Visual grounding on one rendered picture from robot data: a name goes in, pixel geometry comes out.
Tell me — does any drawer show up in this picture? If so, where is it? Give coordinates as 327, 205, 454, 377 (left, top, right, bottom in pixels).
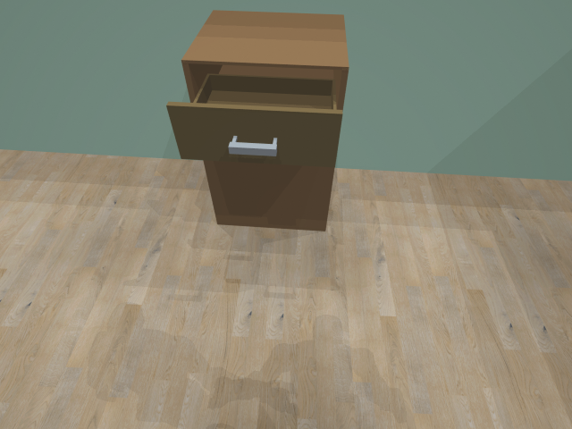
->
166, 73, 343, 167

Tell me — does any handle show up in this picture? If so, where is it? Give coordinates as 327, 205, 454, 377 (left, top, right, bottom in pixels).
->
228, 136, 277, 156

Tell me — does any cabinet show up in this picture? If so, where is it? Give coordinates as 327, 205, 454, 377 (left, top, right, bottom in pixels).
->
181, 10, 349, 231

